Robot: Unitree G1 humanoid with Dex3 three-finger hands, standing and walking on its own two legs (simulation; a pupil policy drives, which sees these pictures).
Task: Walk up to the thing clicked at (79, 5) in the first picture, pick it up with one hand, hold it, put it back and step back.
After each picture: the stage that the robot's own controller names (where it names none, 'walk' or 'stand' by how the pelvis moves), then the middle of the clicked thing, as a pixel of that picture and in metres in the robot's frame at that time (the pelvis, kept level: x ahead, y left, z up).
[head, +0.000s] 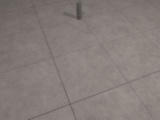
stand; (79, 10) +1.94 +0.06 -0.66
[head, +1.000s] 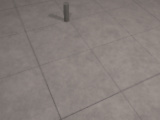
walk; (66, 12) +1.79 +0.12 -0.65
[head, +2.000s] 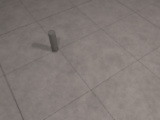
walk; (53, 41) +1.20 +0.23 -0.63
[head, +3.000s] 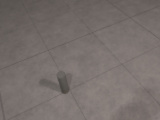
walk; (63, 83) +0.75 +0.23 -0.63
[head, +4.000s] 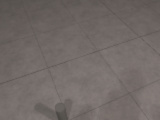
walk; (61, 114) +0.49 +0.20 -0.63
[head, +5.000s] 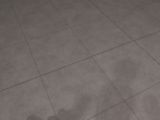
stand; out of the picture +0.40 +0.21 -0.65
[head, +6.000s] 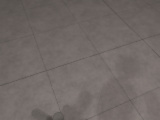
stand; out of the picture +0.40 +0.17 -0.64
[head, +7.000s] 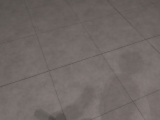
stand; out of the picture +0.39 +0.16 -0.66
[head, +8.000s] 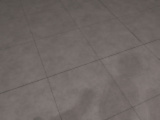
stand; out of the picture +0.36 +0.17 -0.66
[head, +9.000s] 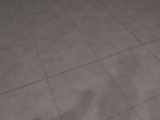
stand; out of the picture +0.36 +0.17 -0.66
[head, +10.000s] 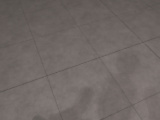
go down; out of the picture +0.37 +0.17 -0.66
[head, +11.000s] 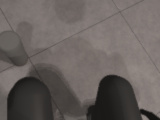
go down; (15, 51) +0.44 +0.24 -0.24
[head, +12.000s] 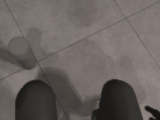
close in; (25, 56) +0.44 +0.23 -0.26
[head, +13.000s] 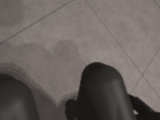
close in; out of the picture +0.41 +0.28 -0.16
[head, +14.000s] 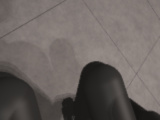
lift; out of the picture +0.41 +0.29 -0.16
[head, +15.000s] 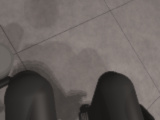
lift; out of the picture +0.32 +0.26 -0.10
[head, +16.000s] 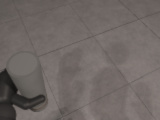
lift; (32, 87) +0.31 +0.16 +0.06
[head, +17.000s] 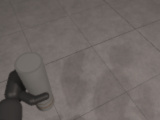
hold; (38, 86) +0.32 +0.15 +0.03
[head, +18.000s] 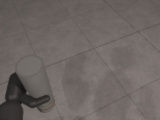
hold; (39, 88) +0.31 +0.16 +0.03
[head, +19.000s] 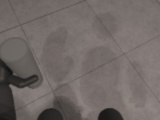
crouch; (26, 68) +0.38 +0.18 -0.03
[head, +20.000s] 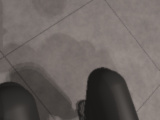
lower; out of the picture +0.45 +0.27 -0.11
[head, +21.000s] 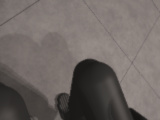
lower; out of the picture +0.43 +0.29 -0.16
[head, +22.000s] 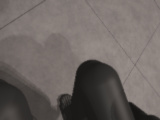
lower; out of the picture +0.41 +0.29 -0.16
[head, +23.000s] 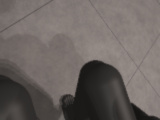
lower; out of the picture +0.40 +0.29 -0.16
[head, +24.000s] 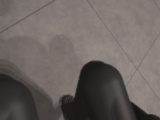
lower; out of the picture +0.40 +0.29 -0.16
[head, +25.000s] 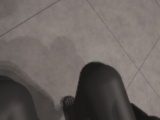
open; out of the picture +0.40 +0.27 -0.16
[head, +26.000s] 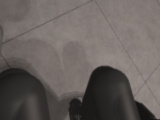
stand; out of the picture +0.40 +0.26 -0.18
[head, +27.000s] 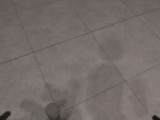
stand; (53, 114) +0.37 +0.17 -0.54
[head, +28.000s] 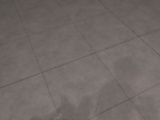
stand; out of the picture +0.36 +0.17 -0.60
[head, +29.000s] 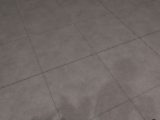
stand; out of the picture +0.36 +0.16 -0.60
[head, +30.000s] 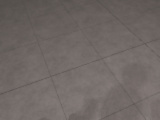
stand; out of the picture +0.39 +0.15 -0.65
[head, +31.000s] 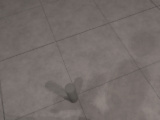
walk; (71, 94) +0.48 +0.14 -0.63
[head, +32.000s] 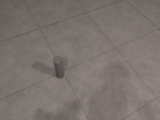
walk; (59, 68) +0.73 +0.17 -0.64
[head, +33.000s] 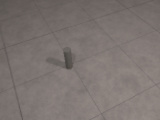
stand; (68, 58) +1.02 +0.19 -0.63
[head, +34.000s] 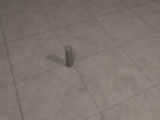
stand; (69, 56) +1.02 +0.17 -0.65
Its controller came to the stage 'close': yes
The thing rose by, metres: 0.68
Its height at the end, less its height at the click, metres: +0.00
